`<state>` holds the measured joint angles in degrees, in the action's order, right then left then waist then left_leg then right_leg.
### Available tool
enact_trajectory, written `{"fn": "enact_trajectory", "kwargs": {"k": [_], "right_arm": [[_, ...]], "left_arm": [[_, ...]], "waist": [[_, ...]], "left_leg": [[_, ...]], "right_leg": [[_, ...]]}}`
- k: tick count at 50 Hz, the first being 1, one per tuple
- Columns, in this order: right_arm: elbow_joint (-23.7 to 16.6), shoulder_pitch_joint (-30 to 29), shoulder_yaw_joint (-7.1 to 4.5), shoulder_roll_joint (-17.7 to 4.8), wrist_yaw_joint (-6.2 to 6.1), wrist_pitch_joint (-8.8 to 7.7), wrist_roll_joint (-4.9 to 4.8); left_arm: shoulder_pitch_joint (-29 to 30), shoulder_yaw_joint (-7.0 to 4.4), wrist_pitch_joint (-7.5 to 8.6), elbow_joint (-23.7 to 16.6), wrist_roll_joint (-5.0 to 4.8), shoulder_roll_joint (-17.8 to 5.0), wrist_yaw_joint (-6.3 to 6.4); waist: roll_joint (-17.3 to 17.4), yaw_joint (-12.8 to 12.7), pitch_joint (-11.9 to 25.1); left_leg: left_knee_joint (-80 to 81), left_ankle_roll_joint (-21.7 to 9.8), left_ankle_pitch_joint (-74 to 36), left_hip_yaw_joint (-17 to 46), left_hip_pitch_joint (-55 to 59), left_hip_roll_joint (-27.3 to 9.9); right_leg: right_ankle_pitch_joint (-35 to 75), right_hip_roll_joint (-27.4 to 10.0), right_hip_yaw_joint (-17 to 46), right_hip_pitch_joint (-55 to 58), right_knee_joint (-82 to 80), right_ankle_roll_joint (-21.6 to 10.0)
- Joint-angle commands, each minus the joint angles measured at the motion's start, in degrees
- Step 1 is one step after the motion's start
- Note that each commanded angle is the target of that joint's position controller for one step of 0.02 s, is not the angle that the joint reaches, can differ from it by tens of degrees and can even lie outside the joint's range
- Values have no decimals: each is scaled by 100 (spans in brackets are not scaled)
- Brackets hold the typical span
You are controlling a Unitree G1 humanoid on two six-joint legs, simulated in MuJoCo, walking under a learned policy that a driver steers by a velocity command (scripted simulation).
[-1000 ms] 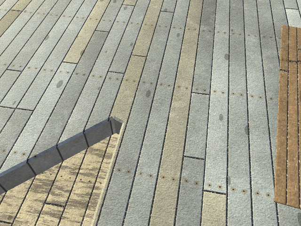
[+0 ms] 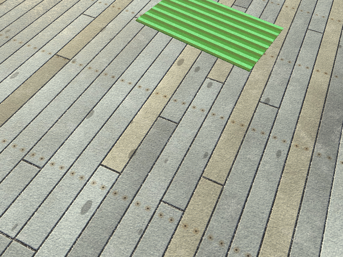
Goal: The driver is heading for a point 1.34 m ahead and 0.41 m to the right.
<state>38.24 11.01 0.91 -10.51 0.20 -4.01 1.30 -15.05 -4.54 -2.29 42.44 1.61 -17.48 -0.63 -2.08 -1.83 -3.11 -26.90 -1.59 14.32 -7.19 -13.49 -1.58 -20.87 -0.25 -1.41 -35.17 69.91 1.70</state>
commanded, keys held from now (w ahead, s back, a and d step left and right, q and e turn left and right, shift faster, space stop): e+shift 0.56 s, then q+shift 0.12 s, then w+q+shift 0.32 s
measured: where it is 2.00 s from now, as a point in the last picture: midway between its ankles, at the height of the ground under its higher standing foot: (192, 154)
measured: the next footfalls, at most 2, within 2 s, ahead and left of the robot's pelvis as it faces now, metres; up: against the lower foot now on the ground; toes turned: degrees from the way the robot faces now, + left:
right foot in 0.18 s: +0.21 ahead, -0.13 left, +0.00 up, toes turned -13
left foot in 0.46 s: +0.22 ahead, +0.02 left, +0.00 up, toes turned -30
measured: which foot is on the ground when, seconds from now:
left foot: down 0.00-0.18, up 0.20-0.44, down 0.46-0.92, up 0.94-1.00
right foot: up 0.00-0.16, down 0.18-0.48, up 0.50-0.90, down 0.92-1.00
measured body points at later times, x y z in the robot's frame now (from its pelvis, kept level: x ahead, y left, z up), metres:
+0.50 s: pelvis +0.11 -0.01 -0.02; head +0.15 -0.01 +0.42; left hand +0.35 +0.16 -0.14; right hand +0.13 -0.30 -0.12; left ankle +0.18 +0.04 -0.74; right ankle +0.17 -0.12 -0.74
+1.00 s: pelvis +0.14 -0.05 +0.00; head +0.14 -0.06 +0.45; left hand +0.37 +0.12 -0.11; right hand +0.06 -0.33 -0.12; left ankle +0.19 +0.04 -0.70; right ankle +0.04 -0.12 -0.74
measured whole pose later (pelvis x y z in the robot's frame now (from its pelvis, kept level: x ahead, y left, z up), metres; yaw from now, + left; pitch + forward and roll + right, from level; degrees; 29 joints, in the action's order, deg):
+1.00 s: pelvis +0.14 -0.05 +0.00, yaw -25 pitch +3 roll -1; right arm 42.1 21.7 -5.7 -14.9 2.0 1.3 0.0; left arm -13.8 -0.8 1.7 40.5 1.8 -13.5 1.4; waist 0.9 0.9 2.4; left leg -50.3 -2.8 19.7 3.0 -27.7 2.8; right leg -18.9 1.6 -2.3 -8.5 24.6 -1.5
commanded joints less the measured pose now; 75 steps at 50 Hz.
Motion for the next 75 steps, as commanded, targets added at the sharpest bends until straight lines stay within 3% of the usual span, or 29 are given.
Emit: {"fn": "enact_trajectory", "kwargs": {"k": [1, 6, 9, 10, 11, 12, 16, 19, 23, 24, 25, 26, 29, 34, 37, 44, 45, 47, 48, 50, 53, 62, 65, 67, 69, 70, 71, 72, 75], "right_arm": [[-208, 10, -313, -813, -98, -59, -25], [-135, -386, -511, -1068, -125, -93, -99], [-42, -55, -491, -894, 85, 24, -117], [-267, 436, -433, -641, 126, 153, -9], [-502, 603, -372, -730, 44, 305, 61], [-495, 453, -395, -1033, -26, 382, 103], [-343, 402, -421, -1129, -147, 596, 114], [-486, 314, -288, -790, -110, 607, 98], [-505, 792, -286, -801, -206, 527, -113], [-379, 1173, -368, -1012, -270, 484, -73], [-466, 969, -574, -1706, -325, 458, 10], [-705, 232, -558, -1491, -339, 498, 98], [-846, -244, -280, -719, -375, 422, 85], [-567, 399, -313, -753, -222, 196, -13], [-211, 942, -492, -1058, -110, 192, -84], [-79, 585, -842, -1355, 168, 389, -110], [-204, 208, -847, -1251, 144, 407, -147], [-436, 161, -566, -134, 89, 335, -163], [-796, -236, -588, -494, 132, 306, -188], [-517, -173, -759, -1026, 307, 338, -98], [-220, 222, -756, -994, 502, 494, 8], [-745, -1534, -482, -801, 702, 480, 78], [-833, -1570, -355, -683, 650, 476, 14], [-545, -364, -473, -978, 550, 464, -12], [176, 1881, -840, -1663, 334, 374, 12], [194, 1252, -990, -2126, 214, 433, 29], [-100, 1301, -973, -2329, 168, 455, 91], [59, 1453, -934, -2069, 79, 439, 109], [314, 836, -662, -1345, -1, 72, 139]], "left_arm": [[-107, -27, -85, -479, 81, -91, -141], [425, -20, -130, -806, 55, -190, -421], [-448, -191, 48, -509, 115, -525, -181], [-597, -289, 71, -741, 37, -1068, -91], [-616, -408, 16, -945, -119, -1459, -35], [-154, -418, -65, -1178, -135, -1337, 7], [592, -188, -133, -1299, -30, -545, 90], [576, -284, -190, -1219, 55, -694, 70], [1043, -314, -246, -1236, -5, -760, 53], [1272, -255, -219, -1280, -115, -546, 44], [1492, -170, -190, -1538, -283, -184, 54], [1010, -259, -93, -1251, 65, -643, 116], [539, -286, -147, -897, 168, -580, 22], [586, -35, -306, -802, -26, -155, 38], [683, 30, -241, -781, 156, -281, -81], [448, 165, 238, -614, -65, -117, -31], [-255, 144, 301, -392, -61, -182, 82], [-973, 109, 466, -301, 38, -693, 243], [-384, -56, 437, -487, 57, -1184, 342], [149, 118, 596, -485, 3, -467, 295], [-78, 149, 710, -374, 9, -281, 254], [-1315, 153, 896, 469, 105, -267, 201], [-1401, 128, 862, 652, 73, -551, 269], [-1230, 10, 722, 622, 85, -1033, 352], [-765, -65, 673, 393, 63, -1233, 254], [-864, 135, 758, 126, -14, -344, 118], [-695, 220, 915, -364, -121, -371, 97], [33, 175, 976, -407, -154, -559, 113], [-646, 294, 762, -29, -58, -163, 44]], "waist": [[872, -22, 324], [880, -93, 414], [-453, -524, 806], [-1007, -235, 1027], [-890, -268, 1978], [-644, -248, 1882], [-313, 136, 1031], [116, 113, 1060], [-486, 374, 953], [-31, 646, 855], [2014, 705, 647], [1615, 349, 447], [155, -113, 555], [578, 225, 773], [1228, 293, 658], [1106, -99, 78], [815, -480, 71], [-916, -544, 566], [-1292, -466, 222], [-491, -22, -226], [-422, 99, -226], [-127, -307, -947], [-291, -57, -584], [-580, 722, 214], [-407, 1737, 1271], [1293, 941, 1244], [932, 954, 2415], [33, 1145, 1873], [-443, 138, 346]], "left_leg": [[801, -954, -3959, 550, 777, -1523], [302, -374, -1341, -142, -63, -1218], [-2519, -80, -87, -589, -636, -370], [-4330, 156, 2455, -563, -2035, 176], [-4584, 349, 2006, 724, -2567, 297], [-4459, 384, 1614, 1014, -2581, 137], [-3779, 514, 1086, 798, -1537, 191], [-2862, 366, 919, 702, -1319, 483], [-834, 2, 886, 997, 174, 642], [354, -159, 592, 1265, 1054, 295], [1609, -744, 1726, 3410, 1267, -1588], [1624, -1059, 330, 3925, 678, -2434], [936, -902, -1496, 2021, 209, -1311], [665, -1043, -2872, 1524, 929, -1076], [1507, -987, 1159, 2222, 1362, -921], [1283, -893, 1614, 2293, -901, -478], [888, -548, 1569, 2092, -1869, -158], [-2411, -253, 2024, 1324, -3759, 605], [-2787, -192, 1132, 1166, -4424, 357], [-3479, -59, 175, 1324, -4273, 93], [-4174, 158, -295, 869, -3850, -8], [-3075, -427, -732, 57, -4265, -246], [-2149, -900, -370, -773, -2658, 315], [-2049, -1138, 143, -745, -1113, 728], [-1149, -1437, 541, 65, 2097, 914], [-384, -1795, 1577, 2509, 3633, -490], [705, -2349, 2103, 5167, 4179, -1644], [1132, -2005, 1647, 4688, 3635, -1582], [1409, -1338, 573, 2801, 692, -1199]], "right_leg": [[730, -406, 89, -579, -759, -3], [1824, -41, -634, 1394, -3031, -394], [2272, 468, -355, 2939, -4034, -932], [4877, -840, 1473, 3895, -3428, -1454], [4054, -1645, 3036, 4169, -4372, -2232], [2007, -1660, 3418, 3808, -4911, -2274], [1996, -717, 2459, 1850, -4876, -1900], [1351, -442, 2656, 1528, -4690, -1782], [347, -302, 3180, 666, -4955, -1165], [-169, 160, 2773, -125, -4576, -681], [-1253, 1220, 1237, -1214, -2739, -220], [-982, 890, 707, -1065, -1034, -75], [-99, 515, 677, -279, 683, 20], [32, 898, 1150, -249, 592, 246], [-61, 492, 449, -374, -866, 141], [-154, 514, -203, 2667, -4673, -306], [545, 467, -272, 3876, -5332, -446], [-1651, -2096, 2360, 5336, -5681, -508], [-2842, -2643, 3466, 4236, -6308, -1055], [-1843, -1934, 2373, 3818, -6344, -887], [-642, -1344, 870, 3410, -6525, -837], [1779, -1347, -848, 4022, -6608, -491], [6709, -1307, -1542, 4059, -5696, -267], [8933, -1593, -1508, 4042, -3961, -292], [7233, -1474, -1291, 2352, -782, -503], [209, -241, -1159, -234, 1513, -278], [-108, 20, 87, -1116, 2691, -299], [504, -295, 408, -1433, 2584, -366], [724, -893, 498, -383, 1445, -463]]}}
Keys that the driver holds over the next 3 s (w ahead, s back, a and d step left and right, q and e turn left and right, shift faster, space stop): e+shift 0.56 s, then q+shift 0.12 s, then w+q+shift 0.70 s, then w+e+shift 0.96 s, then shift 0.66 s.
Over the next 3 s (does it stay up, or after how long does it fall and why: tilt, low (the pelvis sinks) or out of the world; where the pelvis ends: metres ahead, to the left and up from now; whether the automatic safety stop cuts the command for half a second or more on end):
stays up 1.48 -0.36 -0.01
